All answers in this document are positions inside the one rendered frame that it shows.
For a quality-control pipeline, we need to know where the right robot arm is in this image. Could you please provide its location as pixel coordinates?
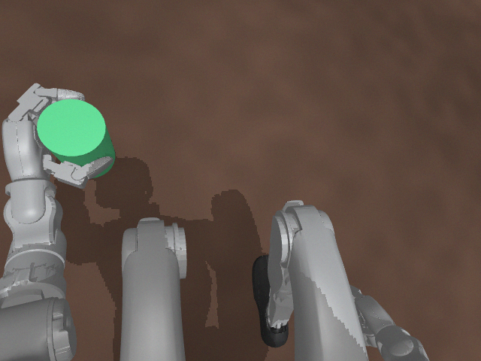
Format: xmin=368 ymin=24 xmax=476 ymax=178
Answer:
xmin=375 ymin=326 xmax=430 ymax=361

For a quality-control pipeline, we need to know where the can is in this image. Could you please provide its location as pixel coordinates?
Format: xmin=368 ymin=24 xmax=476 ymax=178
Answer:
xmin=37 ymin=99 xmax=115 ymax=178

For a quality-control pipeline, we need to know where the left robot arm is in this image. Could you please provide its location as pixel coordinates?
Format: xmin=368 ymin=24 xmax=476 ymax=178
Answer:
xmin=0 ymin=177 xmax=77 ymax=361

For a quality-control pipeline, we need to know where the left robot hand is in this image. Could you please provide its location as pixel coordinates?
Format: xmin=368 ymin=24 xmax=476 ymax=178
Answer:
xmin=2 ymin=83 xmax=113 ymax=189

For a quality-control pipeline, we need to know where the right robot hand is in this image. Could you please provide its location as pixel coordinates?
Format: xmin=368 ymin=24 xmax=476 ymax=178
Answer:
xmin=350 ymin=285 xmax=396 ymax=347

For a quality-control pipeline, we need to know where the right robot foot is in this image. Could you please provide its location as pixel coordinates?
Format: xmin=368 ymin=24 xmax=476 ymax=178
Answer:
xmin=252 ymin=255 xmax=289 ymax=347

